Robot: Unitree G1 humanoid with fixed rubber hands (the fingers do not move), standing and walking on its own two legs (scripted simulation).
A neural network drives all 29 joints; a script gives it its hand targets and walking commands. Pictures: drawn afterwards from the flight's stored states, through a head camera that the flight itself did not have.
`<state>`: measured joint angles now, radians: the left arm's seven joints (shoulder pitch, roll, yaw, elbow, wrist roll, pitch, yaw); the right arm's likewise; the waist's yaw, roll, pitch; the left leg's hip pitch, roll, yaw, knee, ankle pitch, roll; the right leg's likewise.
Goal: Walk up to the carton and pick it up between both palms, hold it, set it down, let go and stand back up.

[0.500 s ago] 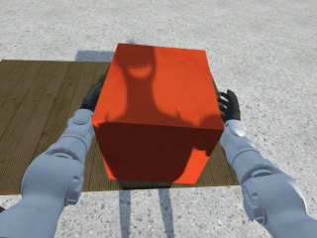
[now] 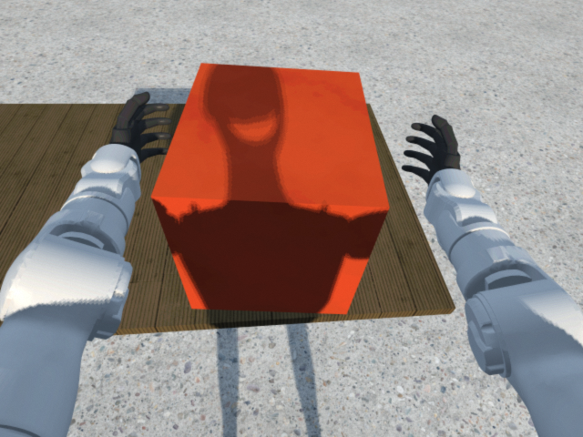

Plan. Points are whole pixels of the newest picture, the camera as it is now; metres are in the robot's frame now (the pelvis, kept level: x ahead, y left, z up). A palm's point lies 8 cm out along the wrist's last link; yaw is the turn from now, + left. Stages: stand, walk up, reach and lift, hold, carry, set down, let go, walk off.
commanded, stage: set down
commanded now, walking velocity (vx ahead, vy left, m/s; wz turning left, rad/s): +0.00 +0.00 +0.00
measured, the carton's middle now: (275, 190) +0.50 -0.02 +0.05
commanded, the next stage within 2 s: none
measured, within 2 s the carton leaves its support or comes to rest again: neither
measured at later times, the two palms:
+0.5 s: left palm (95, 91) +0.50 +0.19 +0.24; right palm (458, 127) +0.43 -0.25 +0.22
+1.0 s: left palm (85, 153) +0.44 +0.21 +0.19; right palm (454, 173) +0.38 -0.24 +0.18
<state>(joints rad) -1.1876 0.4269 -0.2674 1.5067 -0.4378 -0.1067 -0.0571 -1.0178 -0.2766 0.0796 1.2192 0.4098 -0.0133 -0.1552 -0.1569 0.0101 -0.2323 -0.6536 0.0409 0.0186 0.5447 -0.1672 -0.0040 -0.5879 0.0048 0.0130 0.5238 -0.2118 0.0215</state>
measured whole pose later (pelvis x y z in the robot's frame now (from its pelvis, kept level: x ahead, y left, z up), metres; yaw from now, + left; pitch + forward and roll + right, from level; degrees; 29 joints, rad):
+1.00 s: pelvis +0.01 +0.00 +0.02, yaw +0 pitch +1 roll -1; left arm -0.83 0.49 0.00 0.81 -0.28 0.38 -0.09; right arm -0.72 -0.30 0.02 0.68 0.44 0.31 -0.19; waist -0.12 -0.02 -0.05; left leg -0.24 0.04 0.04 0.36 -0.13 -0.01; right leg -0.16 0.01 0.03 0.29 -0.14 0.02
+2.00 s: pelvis +0.03 +0.00 +0.02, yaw -1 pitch -4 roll -1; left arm 0.00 0.38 0.09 0.11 -0.26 0.24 -0.16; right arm 0.18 -0.15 -0.05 -0.10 0.24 0.26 -0.22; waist -0.02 0.01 0.02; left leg -0.10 0.03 0.05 0.33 -0.17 0.00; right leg -0.02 -0.01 0.04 0.27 -0.18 0.02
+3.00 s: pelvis +0.04 +0.00 +0.02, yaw +0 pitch -6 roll +0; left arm 0.32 0.37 -0.05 0.27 -0.25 -0.13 -0.13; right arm 0.40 -0.10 0.00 0.19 0.15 -0.10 -0.17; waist 0.03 0.02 0.06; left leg -0.05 0.03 0.03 0.36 -0.20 -0.02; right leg 0.02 0.00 0.02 0.31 -0.23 0.01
